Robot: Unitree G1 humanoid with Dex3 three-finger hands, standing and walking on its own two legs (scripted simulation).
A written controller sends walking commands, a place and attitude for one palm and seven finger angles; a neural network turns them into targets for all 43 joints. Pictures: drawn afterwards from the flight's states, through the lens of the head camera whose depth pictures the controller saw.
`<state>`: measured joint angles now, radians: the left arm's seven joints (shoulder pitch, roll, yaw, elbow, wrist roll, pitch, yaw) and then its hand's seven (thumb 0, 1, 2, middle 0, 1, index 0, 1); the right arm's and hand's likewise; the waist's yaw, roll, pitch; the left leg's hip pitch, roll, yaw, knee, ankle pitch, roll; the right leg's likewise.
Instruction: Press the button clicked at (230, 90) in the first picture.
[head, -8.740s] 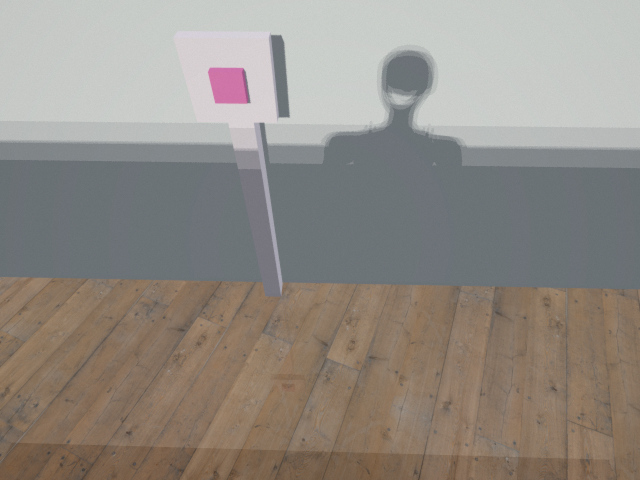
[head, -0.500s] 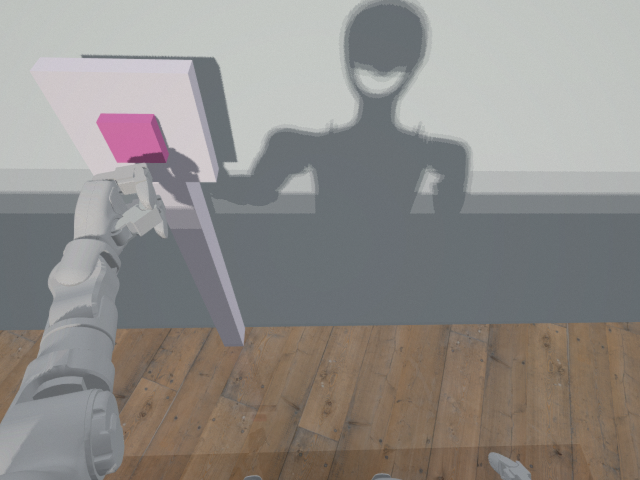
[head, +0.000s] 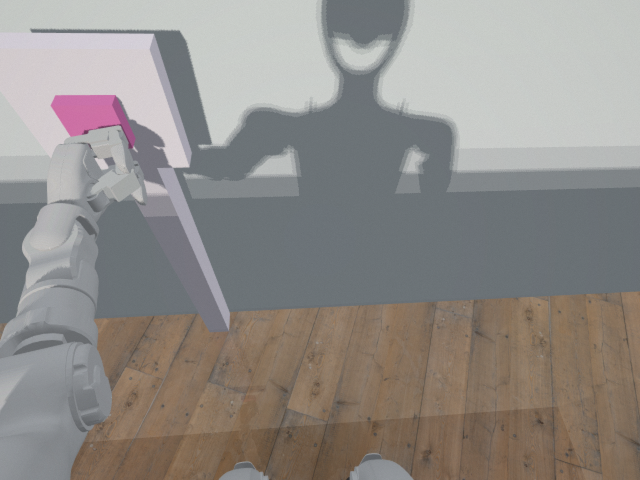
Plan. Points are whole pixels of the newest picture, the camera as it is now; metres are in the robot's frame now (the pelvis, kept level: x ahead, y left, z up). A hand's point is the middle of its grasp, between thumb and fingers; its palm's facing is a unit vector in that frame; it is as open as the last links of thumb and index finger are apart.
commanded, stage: press the button with the knuckle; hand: left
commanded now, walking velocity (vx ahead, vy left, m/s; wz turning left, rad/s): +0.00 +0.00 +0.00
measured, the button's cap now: (97, 121) +0.53 +0.26 +0.13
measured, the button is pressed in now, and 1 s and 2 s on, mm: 0 10 0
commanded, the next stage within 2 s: hold the button down briefly in 0.68 s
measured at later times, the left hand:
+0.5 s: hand (129, 166) +0.48 +0.22 +0.10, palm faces +0.01 -1.00 +0.00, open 2.9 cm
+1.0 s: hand (126, 163) +0.49 +0.22 +0.10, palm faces +0.00 -1.00 -0.02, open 3.0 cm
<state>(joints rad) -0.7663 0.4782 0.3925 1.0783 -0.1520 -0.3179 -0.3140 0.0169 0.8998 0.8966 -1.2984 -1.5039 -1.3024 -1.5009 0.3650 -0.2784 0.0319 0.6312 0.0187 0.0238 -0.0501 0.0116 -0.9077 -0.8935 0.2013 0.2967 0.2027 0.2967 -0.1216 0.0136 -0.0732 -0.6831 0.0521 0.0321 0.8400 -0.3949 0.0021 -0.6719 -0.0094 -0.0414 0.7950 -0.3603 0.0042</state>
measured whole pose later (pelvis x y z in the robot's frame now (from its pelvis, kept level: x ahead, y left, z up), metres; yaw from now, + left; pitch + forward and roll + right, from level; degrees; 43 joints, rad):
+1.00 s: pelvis -0.03 +0.01 -0.02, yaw +1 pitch +19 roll -3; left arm -1.07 0.64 0.36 1.32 -0.09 -0.30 -0.32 -0.01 0.72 0.95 -1.30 -1.50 -1.42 -1.50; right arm 0.42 -0.30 0.07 0.66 0.00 -0.03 -0.06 0.01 -0.91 -0.89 0.20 0.30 0.20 0.30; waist -0.20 0.02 -0.07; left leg -0.91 0.05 -0.01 0.95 -0.37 0.01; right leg -0.86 -0.01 -0.08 0.87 -0.33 0.01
